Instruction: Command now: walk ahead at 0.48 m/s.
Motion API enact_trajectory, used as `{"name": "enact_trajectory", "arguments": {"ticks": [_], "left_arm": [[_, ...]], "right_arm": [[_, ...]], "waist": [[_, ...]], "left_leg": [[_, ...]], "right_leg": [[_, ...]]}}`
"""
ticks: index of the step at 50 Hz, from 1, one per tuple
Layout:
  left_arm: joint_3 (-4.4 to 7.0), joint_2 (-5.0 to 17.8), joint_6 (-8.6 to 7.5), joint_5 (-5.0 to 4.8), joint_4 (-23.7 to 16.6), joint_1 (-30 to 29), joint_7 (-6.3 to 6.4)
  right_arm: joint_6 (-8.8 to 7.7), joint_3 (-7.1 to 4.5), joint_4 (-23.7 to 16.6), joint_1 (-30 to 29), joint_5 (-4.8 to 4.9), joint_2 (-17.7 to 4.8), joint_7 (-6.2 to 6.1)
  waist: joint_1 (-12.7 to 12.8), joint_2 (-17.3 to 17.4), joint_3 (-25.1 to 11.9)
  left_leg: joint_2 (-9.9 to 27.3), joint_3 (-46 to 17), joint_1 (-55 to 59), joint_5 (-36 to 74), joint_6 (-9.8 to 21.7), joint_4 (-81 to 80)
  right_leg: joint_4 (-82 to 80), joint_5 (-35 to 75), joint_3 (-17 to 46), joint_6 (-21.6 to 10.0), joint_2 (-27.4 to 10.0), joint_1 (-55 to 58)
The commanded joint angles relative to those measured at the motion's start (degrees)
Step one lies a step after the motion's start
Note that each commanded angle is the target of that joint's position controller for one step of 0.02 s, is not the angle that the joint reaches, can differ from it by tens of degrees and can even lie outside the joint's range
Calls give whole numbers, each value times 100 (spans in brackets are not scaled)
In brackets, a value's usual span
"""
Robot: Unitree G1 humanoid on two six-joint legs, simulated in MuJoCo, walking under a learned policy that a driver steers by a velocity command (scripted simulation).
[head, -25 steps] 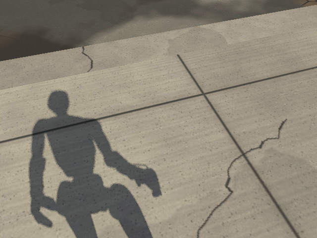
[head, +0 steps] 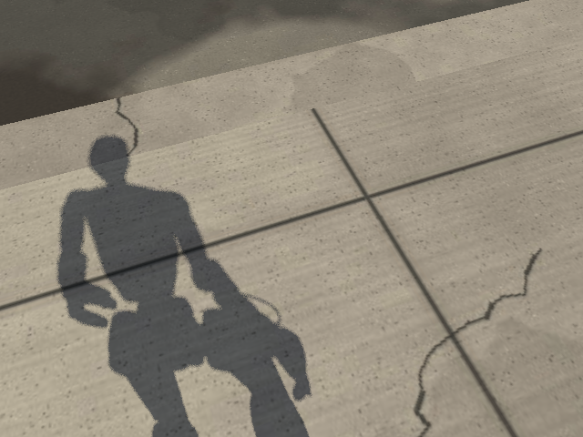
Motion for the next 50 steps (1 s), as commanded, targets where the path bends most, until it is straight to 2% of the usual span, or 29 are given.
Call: {"name": "enact_trajectory", "arguments": {"ticks": [1, 3, 6, 9, 12, 16, 18, 19, 21, 22, 23, 24, 25, 26, 27, 28, 29, 30, 33, 36, 38, 41, 43, 45, 46, 47, 48, 49, 50], "left_arm": [[74, 450, -132, 143, -127, 203, -21], [64, 433, -156, 100, 4, 304, -29], [120, 708, -162, 108, 142, 573, 80], [134, 792, -140, 105, 216, 786, 172], [128, 850, -131, 85, 286, 971, 222], [154, 902, -37, 50, 434, 1280, 229], [174, 923, 42, 36, 452, 1296, 233], [192, 952, 84, 18, 434, 1256, 236], [243, 1126, 165, -13, 330, 1071, 274], [245, 1150, 224, -15, 274, 954, 307], [197, 1060, 242, 24, 181, 987, 348], [16, 563, 129, 170, -84, 1380, 298], [-108, 328, -125, 129, -182, 1346, 201], [27, 817, -315, -109, -308, 738, 120], [16, 847, -403, -180, -422, 369, 112], [28, 818, -415, -66, -432, 242, 155], [92, 876, -357, 46, -431, 241, 200], [110, 841, -271, 82, -461, 305, 202], [93, 644, -109, 149, -597, 235, 229], [32, 481, -106, 157, -841, -461, 225], [-8, 397, -137, 111, -967, -854, 179], [13, 522, -178, 29, -1163, -1230, 117], [63, 686, -229, 24, -1219, -1239, 67], [118, 818, -289, 15, -1188, -976, 42], [177, 899, -318, 32, -1073, -523, 59], [261, 1097, -347, 115, -954, 184, 90], [342, 1456, -314, 144, -874, 1162, 142], [416, 1747, -236, 148, -668, 1397, 92], [276, 1075, -203, 47, -862, 1145, 91]], "right_arm": [[-101, -145, -500, -69, -50, -503, -55], [52, -126, -446, 104, -63, -302, -57], [136, -136, -647, -495, -135, -384, -68], [123, -138, -744, -973, -138, -392, -13], [87, -99, -898, -1580, -98, -329, 61], [87, -32, -1163, -2155, -69, -248, 203], [89, -25, -1321, -2316, -64, -278, 292], [88, -34, -1374, -2312, -65, -316, 335], [94, -134, -1411, -1924, -77, -532, 384], [100, -263, -1265, -1202, -69, -729, 380], [116, -478, -1008, -190, -51, -1141, 319], [157, -681, -929, 549, -71, -1866, 213], [125, -595, -1006, 535, -36, -1778, 236], [116, -473, -1017, 496, -108, -1334, 225], [98, -412, -1076, 167, -108, -1068, 199], [94, -354, -1191, -265, -106, -908, 200], [87, -293, -1298, -572, -142, -728, 192], [91, -269, -1380, -709, -180, -676, 179], [62, -334, -1409, -590, -123, -910, 93], [92, -377, -1366, -323, -78, -1033, -6], [127, -382, -1337, -143, -61, -1036, -32], [166, -386, -1253, 128, -25, -1024, -39], [209, -385, -1250, 187, -22, -984, -73], [257, -410, -1302, 111, -58, -1019, -105], [276, -387, -1360, 17, -70, -951, -100], [266, -300, -1462, -73, -103, -730, -69], [253, -180, -1608, 16, -225, -435, -62], [182, -112, -1745, 967, 7, -241, -36], [192, -219, -1533, 783, 77, -893, -59]], "waist": [[-27, -373, -553], [-167, -454, -404], [-134, -311, -79], [20, -280, -65], [251, -272, 63], [488, -220, 231], [499, -243, 279], [458, -297, 262], [169, -516, -98], [-244, -530, -507], [-665, -353, -1062], [-611, 842, -1848], [-444, 1264, -2544], [-674, 877, -2119], [-599, 552, -1466], [-342, 20, -1015], [-115, -18, -775], [45, 66, -679], [150, 107, -480], [-67, 196, -303], [-243, 345, -273], [-385, 446, -227], [-336, 475, -245], [-161, 623, -297], [84, 646, -480], [428, 499, -1062], [730, -301, -1960], [199, -2455, -2430], [388, -1444, -1875]], "left_leg": [[741, -284, -1706, 827, 154, 345], [824, -214, -1563, 857, 109, 29], [922, -182, -2220, 1495, -88, -728], [862, -143, -2477, 2456, -173, -1641], [635, 54, -2309, 3065, -143, -2581], [511, 142, -2561, 2910, -41, -3248], [456, 228, -2661, 2455, 90, -3425], [381, 342, -2569, 2124, 176, -3480], [9, 730, -1750, 1496, 393, -3505], [-265, 908, -786, 1531, 536, -3679], [-329, 621, 769, 1685, 762, -3770], [1152, -1927, 3074, 1415, 1624, -3835], [1958, -4639, 4129, 604, 2326, -5056], [1756, -4002, 3976, 510, 1930, -5213], [1518, -3090, 3216, 912, 1673, -5178], [1292, -2454, 2246, 1473, 1521, -5255], [1095, -2018, 1508, 1971, 1422, -5393], [968, -1876, 1065, 2186, 1425, -5544], [792, -1434, 492, 2823, 1475, -5733], [467, -1054, 235, 2733, 1218, -5688], [335, -993, 132, 2386, 1051, -5605], [494, -1380, 397, 1989, 966, -5387], [658, -1745, 828, 1867, 910, -5029], [759, -2017, 1062, 2126, 832, -4643], [592, -1994, 1017, 2487, 729, -4262], [272, -1756, 660, 2592, 552, -3299], [-226, -1132, -243, 1215, 306, -1606], [-724, -740, -2320, -1262, 13, 74], [-237, -934, -2899, -909, -55, 718]], "right_leg": [[-2127, -534, 2263, -866, -1529, 1481], [-2396, -373, 1825, -972, -1398, 1064], [-2665, -83, 1428, -1074, -1443, 1013], [-2689, 361, 876, -906, -1377, 1328], [-2734, 501, 344, -706, -1286, 1531], [-2529, 674, 3, -621, -1548, 2481], [-2256, 954, -101, -537, -1692, 2926], [-2040, 1399, -166, -480, -1739, 3064], [-1184, 3509, -381, -331, -1722, 3173], [-209, 4375, -581, -190, -1588, 3026], [1180, 4105, -725, 25, -1330, 2239], [3460, 1466, -760, 406, -684, -71], [4763, -2381, 387, 530, 271, -1617], [5018, -2068, 970, 340, -144, -2275], [4734, -1558, 865, 215, -415, -2390], [4198, -1173, 817, 211, -647, -2093], [3725, -945, 816, 248, -816, -1632], [3514, -843, 830, 298, -867, -1313], [2684, -449, 682, 561, -802, -1220], [1194, 698, 597, 693, -554, -1056], [366, 1345, 540, 684, -336, -706], [-158, 1499, 651, 629, -197, -512], [-421, 1190, 798, 529, -193, -477], [-517, 641, 785, 374, -180, -152], [-721, 582, 663, 240, -129, 480], [-608, 582, 908, -19, -500, 1713], [-479, 353, 2007, -318, -1536, 3336], [-1116, -980, 4833, -1254, -2670, 4808], [-1351, -2050, 4779, -1063, -2556, 4421]]}}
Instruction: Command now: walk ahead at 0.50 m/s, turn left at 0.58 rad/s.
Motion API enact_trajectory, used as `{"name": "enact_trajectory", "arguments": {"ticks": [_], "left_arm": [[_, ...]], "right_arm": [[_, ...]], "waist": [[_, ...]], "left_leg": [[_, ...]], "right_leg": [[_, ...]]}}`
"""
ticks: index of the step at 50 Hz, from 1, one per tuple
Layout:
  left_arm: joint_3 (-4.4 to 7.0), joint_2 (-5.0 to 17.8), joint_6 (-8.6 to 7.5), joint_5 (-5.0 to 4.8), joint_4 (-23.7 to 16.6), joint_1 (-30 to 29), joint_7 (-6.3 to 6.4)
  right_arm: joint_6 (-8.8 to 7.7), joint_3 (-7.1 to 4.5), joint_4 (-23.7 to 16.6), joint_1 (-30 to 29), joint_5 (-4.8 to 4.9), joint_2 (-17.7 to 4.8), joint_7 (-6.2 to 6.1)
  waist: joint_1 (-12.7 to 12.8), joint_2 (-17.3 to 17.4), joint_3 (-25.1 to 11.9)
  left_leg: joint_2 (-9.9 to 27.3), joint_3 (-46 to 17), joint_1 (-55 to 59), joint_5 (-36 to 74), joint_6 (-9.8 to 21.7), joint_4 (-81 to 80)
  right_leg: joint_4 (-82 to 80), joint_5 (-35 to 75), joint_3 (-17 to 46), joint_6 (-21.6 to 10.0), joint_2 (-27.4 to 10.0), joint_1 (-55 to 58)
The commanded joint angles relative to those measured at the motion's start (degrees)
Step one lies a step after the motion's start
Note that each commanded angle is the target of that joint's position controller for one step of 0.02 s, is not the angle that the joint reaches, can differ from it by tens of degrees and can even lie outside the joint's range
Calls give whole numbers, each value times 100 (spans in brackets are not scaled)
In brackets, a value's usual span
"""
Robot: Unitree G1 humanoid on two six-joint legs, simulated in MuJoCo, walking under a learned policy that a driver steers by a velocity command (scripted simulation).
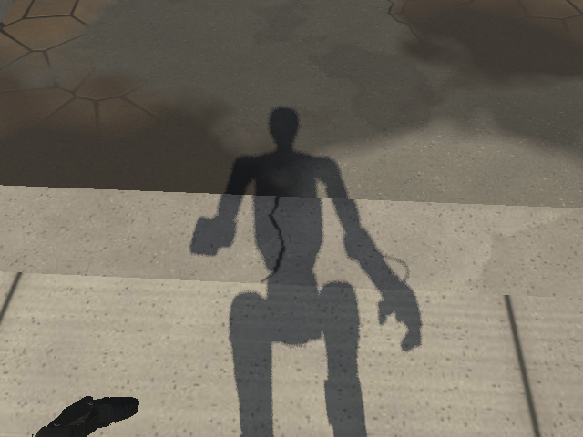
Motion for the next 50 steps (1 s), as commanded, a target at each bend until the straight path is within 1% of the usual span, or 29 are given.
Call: {"name": "enact_trajectory", "arguments": {"ticks": [1, 2, 3, 4, 5, 7, 11, 14, 17, 19, 21, 22, 23, 24, 25, 26, 27, 28, 29, 31, 33, 36, 41, 42, 43, 45, 47, 49, 50], "left_arm": [[271, 704, 81, -64, -90, 1436, 67], [233, 674, 117, -3, -105, 1162, 68], [206, 582, 139, 22, -52, 1010, 67], [185, 543, 128, 58, -16, 955, 75], [192, 516, 104, 37, 26, 951, 68], [239, 623, 55, -15, 122, 996, 58], [321, 858, 89, -7, 266, 1055, 88], [334, 966, 157, -33, 351, 1157, 122], [369, 1116, 244, -97, 476, 1432, 138], [397, 1209, 317, -166, 552, 1557, 133], [431, 1372, 376, -227, 593, 1577, 144], [441, 1446, 410, -244, 607, 1542, 158], [390, 1355, 431, -241, 624, 1510, 176], [253, 1051, 394, -86, 520, 1571, 182], [-19, 287, 257, 15, 315, 2274, 62], [111, 891, 117, -232, 432, 1725, -5], [175, 1070, 82, -415, 221, 1123, -23], [142, 957, 80, -352, 201, 995, 16], [164, 941, 123, -228, 258, 978, 40], [183, 831, 305, -233, 419, 1407, 33], [169, 656, 453, -233, 462, 1459, 66], [167, 551, 490, -201, 348, 1073, 93], [78, 327, 405, -154, 116, 325, -69], [-165, 52, 405, 639, 241, 636, -303], [-97, 102, 402, 573, 198, 589, -355], [-37, 379, 386, 384, 29, 129, -369], [-48, 467, 404, 310, -102, -176, -319], [32, 734, 319, 187, -20, 164, -235], [89, 952, 245, 102, 148, 586, -185]], "right_arm": [[-108, -117, -582, -56, 63, -904, 10], [-81, -118, -658, -370, 0, -812, 3], [-77, -131, -742, -561, -59, -720, 23], [-53, -130, -774, -497, -19, -600, 63], [-20, -113, -789, -443, 23, -477, 84], [41, -78, -904, -553, 17, -317, 97], [41, -33, -1067, -941, -14, -248, 149], [-18, 21, -1189, -1497, -17, -161, 262], [-29, 53, -1390, -2005, -2, -123, 368], [-26, 40, -1521, -2172, 0, -164, 421], [-15, -45, -1553, -1952, -42, -318, 430], [-3, -145, -1450, -1463, -64, -490, 416], [6, -306, -1163, -510, -52, -744, 361], [54, -460, -931, 448, -58, -1180, 248], [-6, -472, -940, 272, -54, -1736, 225], [-54, -319, -1022, 491, -87, -1156, 244], [-116, -237, -941, 195, -139, -961, 268], [-154, -181, -909, -191, -113, -804, 268], [-186, -119, -898, -520, -134, -585, 272], [-291, -76, -870, -784, -196, -410, 270], [-413, -99, -733, -808, -210, -453, 259], [-458, -120, -530, -664, -267, -482, 172], [-434, -132, -332, -529, -212, -606, 77], [-515, 118, 33, 423, -922, -130, 390], [-539, 54, 194, 610, -881, -209, 494], [-551, 1, 120, 181, -659, -515, 532], [-506, -17, 226, 170, -620, -677, 484], [-506, -106, 196, -122, -570, -982, 455], [-511, -104, 135, -145, -511, -1017, 474]], "waist": [[864, -885, -918], [740, -436, -508], [631, -429, -197], [494, -613, -120], [449, -731, -94], [413, -678, -14], [459, -513, 37], [674, -477, 190], [852, -458, 360], [836, -493, 423], [571, -670, 203], [232, -728, -98], [-288, -600, -580], [-653, -37, -1187], [107, 1373, -1901], [-411, 576, -2313], [-418, 430, -1375], [-148, 97, -880], [54, 103, -546], [381, 262, -412], [476, 184, -198], [381, 119, 93], [84, 76, 344], [121, 39, 396], [113, 28, 461], [215, 83, 257], [284, 281, 205], [675, 197, 33], [846, 27, -340]], "left_leg": [[567, 151, -3483, 455, -141, 2562], [779, 306, -3229, 878, -175, 2407], [932, 316, -3115, 1116, -178, 2124], [1077, 347, -2850, 1248, -163, 1963], [1125, 434, -2751, 1302, -170, 1839], [1198, 510, -2886, 1457, -214, 1596], [1242, 600, -3109, 2375, -304, 605], [1152, 910, -2850, 3164, -246, -423], [1053, 1185, -2786, 3154, -141, -1049], [941, 1318, -2670, 2718, 10, -1321], [587, 1569, -2009, 2068, 249, -1492], [360, 1681, -1292, 1948, 404, -1676], [140, 1725, 121, 2432, 599, -2086], [907, 577, 1991, 2700, 890, -1975], [2535, -2636, 3636, 1823, 1946, -2548], [2735, -3151, 3556, 1435, 1889, -3145], [2550, -2090, 2835, 2032, 1595, -3212], [2308, -1311, 1954, 2596, 1362, -3257], [2085, -749, 1259, 2987, 1225, -3402], [1901, -166, 535, 3099, 1127, -3834], [1878, 318, 234, 3372, 1114, -4125], [1783, 940, 349, 3659, 956, -4279], [1693, 1706, 652, 3673, 641, -4391], [2182, 1468, 1279, 4178, 1149, -4262], [2276, 1438, 1817, 4874, 1218, -4080], [1897, 1816, 1769, 5532, 975, -3875], [1883, 1850, 1621, 5895, 767, -3703], [1705, 2066, 1435, 6897, 409, -3015], [1487, 2145, 1102, 7213, 116, -2444]], "right_leg": [[-1332, -1938, 3325, -1023, -2389, 3890], [-1451, -1121, 2618, -904, -2137, 3102], [-1587, -560, 2120, -879, -1920, 2581], [-1735, -256, 1697, -823, -1770, 2244], [-1881, -80, 1406, -839, -1684, 2104], [-2073, 390, 971, -942, -1712, 2012], [-2181, 1151, 183, -944, -1703, 2223], [-2172, 1245, -400, -778, -1575, 2311], [-2095, 1317, -654, -698, -1714, 2698], [-1896, 1821, -755, -641, -1849, 2988], [-1282, 3570, -897, -581, -1903, 3173], [-585, 4363, -1009, -517, -1851, 3164], [501, 4440, -1194, -373, -1665, 2701], [2203, 2548, -1230, -149, -1431, 1241], [4225, -2640, -670, 143, -372, -1064], [4817, -2699, 383, 63, -423, -1484], [4831, -2229, 332, -9, -640, -1843], [4379, -1685, 326, -32, -912, -1662], [4036, -1371, 331, 6, -1065, -1396], [3794, -921, 444, 74, -1197, -794], [3566, -624, 503, 179, -1149, -839], [2864, 207, 691, 283, -1022, -1370], [1205, 1549, 252, 175, -823, -1243], [1194, 1663, 297, 140, -821, -1737], [998, 1447, 451, 137, -842, -2093], [388, 1221, 6, 71, -570, -1479], [216, 994, -149, -82, -341, -850], [-191, 1280, -371, -352, 6, 131], [-346, 2146, -409, -604, 159, 1213]]}}
Over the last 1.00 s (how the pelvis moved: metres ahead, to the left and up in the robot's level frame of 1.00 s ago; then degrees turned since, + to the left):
0.59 0.11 0.00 27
